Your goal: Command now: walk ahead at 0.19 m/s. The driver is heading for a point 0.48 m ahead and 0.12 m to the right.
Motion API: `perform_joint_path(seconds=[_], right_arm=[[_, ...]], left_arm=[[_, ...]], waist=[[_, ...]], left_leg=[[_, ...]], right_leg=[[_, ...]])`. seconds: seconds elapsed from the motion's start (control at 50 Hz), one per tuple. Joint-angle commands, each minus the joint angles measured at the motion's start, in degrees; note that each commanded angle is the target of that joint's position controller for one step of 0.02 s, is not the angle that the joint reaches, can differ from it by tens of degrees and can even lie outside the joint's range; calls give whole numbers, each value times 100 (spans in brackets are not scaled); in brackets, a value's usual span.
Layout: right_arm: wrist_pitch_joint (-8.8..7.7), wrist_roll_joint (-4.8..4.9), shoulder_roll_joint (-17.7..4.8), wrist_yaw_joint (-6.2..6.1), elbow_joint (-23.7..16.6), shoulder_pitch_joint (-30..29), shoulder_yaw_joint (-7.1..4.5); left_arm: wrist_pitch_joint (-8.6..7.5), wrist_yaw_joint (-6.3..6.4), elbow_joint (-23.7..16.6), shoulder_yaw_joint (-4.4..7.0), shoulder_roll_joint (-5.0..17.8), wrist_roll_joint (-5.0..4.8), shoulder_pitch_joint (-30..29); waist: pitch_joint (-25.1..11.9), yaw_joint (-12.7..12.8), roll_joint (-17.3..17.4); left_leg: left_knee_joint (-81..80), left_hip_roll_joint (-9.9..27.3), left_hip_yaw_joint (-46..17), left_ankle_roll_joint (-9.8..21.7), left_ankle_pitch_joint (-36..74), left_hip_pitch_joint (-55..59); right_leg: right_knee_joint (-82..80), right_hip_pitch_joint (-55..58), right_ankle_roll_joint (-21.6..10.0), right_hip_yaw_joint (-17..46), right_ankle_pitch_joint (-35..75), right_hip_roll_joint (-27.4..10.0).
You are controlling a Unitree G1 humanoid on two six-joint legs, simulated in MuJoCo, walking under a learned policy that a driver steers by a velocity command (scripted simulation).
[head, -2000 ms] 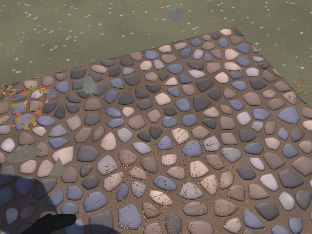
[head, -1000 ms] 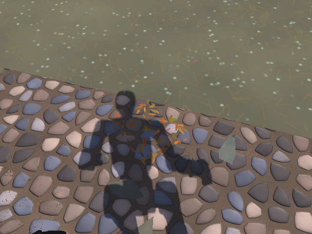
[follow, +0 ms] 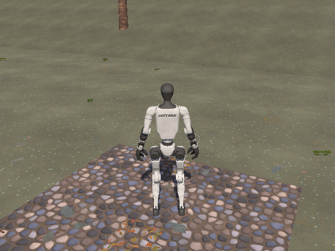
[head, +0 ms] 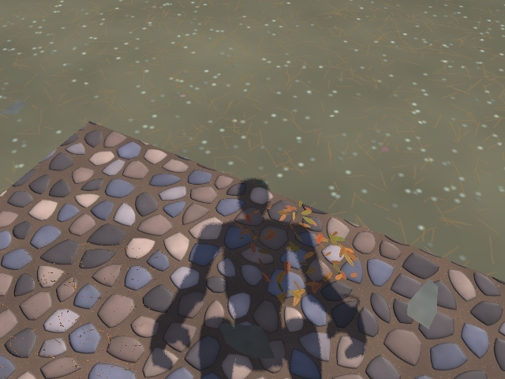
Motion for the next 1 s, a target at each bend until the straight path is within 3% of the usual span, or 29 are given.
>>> perform_joint_path(seconds=[0.02, 0.04, 0.08, 0.12, 0.14, 0.16, 0.18, 0.2, 0.24, 0.28, 0.32, 0.38, 0.44, 0.5, 0.54, 0.56, 0.58, 0.6, 0.62, 0.64, 0.66, 0.68, 0.7, 0.74, 0.8, 0.86, 0.92, 0.96, 1.0], right_arm=[[-165, 74, -1034, -20, -103, 345, -251], [-227, 92, -1112, -11, -48, 425, -282], [-306, 119, -1039, 4, -117, 132, -260], [-304, 169, -877, 36, -308, -495, -209], [-337, 117, -606, 56, -406, -663, -134], [-427, 104, -310, 51, -642, -826, -72], [-524, 176, -627, 42, -691, -871, -150], [-590, 256, -694, 86, -591, -624, -174], [-661, 213, -652, 148, -438, -480, -185], [-666, 126, -602, 213, -470, -700, -208], [-630, 98, -368, 266, -540, -923, -151], [-611, 115, -126, 311, -789, -1610, -25], [-602, 159, -219, 372, -945, -2024, 5], [-621, 170, -436, 431, -1034, -2073, -37], [-630, 148, -709, 422, -918, -1525, -164], [-611, 155, -903, 384, -663, -685, -289], [-577, 162, -1135, 320, -366, 340, -412], [-552, 2, -1702, 266, -212, 1160, -534], [-540, 32, -1385, 300, -144, 1213, -420], [-582, 77, -1014, 307, -189, 649, -299], [-625, 67, -794, 298, -277, 140, -232], [-684, 12, -620, 328, -283, -277, -169], [-741, -51, -455, 355, -269, -531, -120], [-775, -112, -389, 390, -140, -592, -97], [-788, -140, -616, 294, 64, -512, -108], [-684, -117, -716, 159, 155, -437, -89], [-579, -63, -895, 115, 357, -91, -101], [-496, 5, -925, 105, 453, -44, -107], [-414, 88, -867, 85, 501, -121, -91]], left_arm=[[-205, -4, -367, 96, 464, -61, -330], [-286, -46, -388, 92, 418, -88, -330], [-422, -144, -327, 111, 429, -156, -102], [-499, -197, 50, 158, 447, -146, 692], [-502, -188, 259, 232, 672, -83, 1255], [-522, -218, 383, 383, 1299, -69, 1862], [-575, -259, 341, 329, 1231, 12, 1817], [-630, -248, 218, 233, 903, 7, 1478], [-665, -274, 73, 185, 764, -39, 1176], [-603, -265, 64, 85, 500, 1, 1240], [-529, -204, 83, 72, 523, 20, 1409], [-475, -104, 32, 100, 741, 28, 1456], [-481, -76, 108, 146, 845, -32, 1691], [-455, -73, 136, 208, 878, -99, 1654], [-399, -74, 78, 270, 1003, -75, 1502], [-347, -72, 46, 267, 973, -45, 1425], [-318, -68, -30, 226, 892, 9, 1396], [-382, -133, -178, 29, 192, 71, 1993], [-529, -163, -78, -42, -15, -84, 2089], [-642, -181, -272, 147, 623, -273, 1443], [-684, -160, -427, 196, 769, -350, 984], [-662, -102, -445, 220, 705, -272, 800], [-577, -51, -396, 271, 622, -166, 909], [-413, -33, -308, 253, 315, -113, 1256], [-308, -13, -525, 262, 264, -21, 939], [-327, -89, -722, 175, 140, 45, 266], [-303, -141, -843, 168, 265, 17, -200], [-292, -153, -923, 194, 407, 41, -366], [-310, -161, -877, 236, 497, 93, -211]], waist=[[556, -200, 951], [621, -203, 1145], [673, 31, 1094], [549, 496, 736], [316, 646, 52], [137, 730, -1469], [329, 686, -1366], [535, 431, -831], [546, 263, -529], [456, 266, -518], [397, 316, -543], [551, 435, -487], [722, 482, -586], [711, 266, -578], [210, -133, -696], [-305, -570, -698], [-911, -1015, -599], [-1922, -854, 730], [-2544, -795, 1469], [-1415, -762, 1038], [-712, -573, 739], [-237, -346, 366], [-104, -90, 427], [-106, 171, 474], [-11, 296, 421], [-139, 113, 382], [-299, -91, 328], [-271, -95, 344], [-309, 100, 286]], left_leg=[[-1768, 1192, -1828, 837, -3060, -258], [-1987, 1542, -2346, 1058, -3079, -333], [-1984, 1666, -2400, 1106, -2656, -560], [-1402, 1056, -1417, 695, -1756, -1304], [-217, 578, -713, 382, -1006, -1813], [1548, -142, 277, -31, -808, -2771], [2686, -58, -110, -34, -1485, -3449], [3274, 257, -377, 67, -1068, -3803], [3296, 580, -247, 189, -132, -4000], [2858, 733, -77, 119, 439, -3666], [2314, 662, 166, -45, 787, -3435], [1043, 473, 397, -181, 1499, -2772], [357, 345, 455, -133, 1926, -2269], [-1, 345, 304, 116, 1824, -2119], [15, 101, 451, 328, 1543, -1236], [23, -70, 564, 486, 1469, -181], [132, 200, 257, 689, 1375, 1350], [-17, 1806, -2147, 1476, 435, 3671], [-1307, 2549, -4286, 1885, -693, 3842], [-1562, 2307, -3617, 1503, -1014, 2871], [-1689, 2127, -2675, 1265, -629, 1912], [-1846, 1882, -1947, 1139, 480, 959], [-1923, 1617, -1276, 1011, 1473, 380], [-1954, 1432, -585, 1063, 3096, -228], [-1990, 1369, -26, 1213, 4399, -445], [-1904, 1072, 432, 1052, 4441, -371], [-1753, 1211, 305, 1039, 4146, 89], [-1452, 1339, 153, 990, 3957, 362], [-899, 1245, 109, 773, 3553, 456]], right_leg=[[554, -1128, -205, -416, -835, 289], [913, -1152, -281, -319, -571, 191], [745, -890, -536, -170, -622, 25], [-539, 652, -675, -256, 52, 146], [-971, 1432, -747, 557, -8, -354], [-1936, 2065, -1297, 2675, -1009, -1492], [-2256, 2032, -1731, 3807, -1107, -2085], [-2173, 2055, -1676, 3435, -938, -2003], [-2204, 2112, -1314, 2444, -201, -1616], [-2281, 1938, -1107, 1601, 1134, -1297], [-2317, 1788, -1106, 1055, 2047, -1100], [-2514, 1137, -1064, 554, 2180, -896], [-2687, 960, -1096, 438, 2062, -1027], [-2425, 1477, -982, 353, 2731, -1295], [-1636, 1735, -845, 199, 4643, -1329], [-676, 1580, -722, 19, 5440, -1152], [621, 734, -548, -86, 4987, -913], [2952, -1439, -229, -214, 2289, -95], [4300, -2281, -196, 501, -1181, 500], [4752, -2816, -333, 778, -981, 137], [4623, -2842, -438, 595, -451, -184], [4270, -2520, -407, 490, -36, -390], [3944, -2070, -376, 496, 181, -556], [3677, -1447, -278, 409, 151, -555], [2831, -1615, -88, 271, 643, -504], [1276, -1287, -34, 42, 1733, -427], [546, -1066, -21, 22, 2117, -266], [256, -1048, -120, 58, 1830, -201], [-399, -619, -290, -34, 2022, -83]])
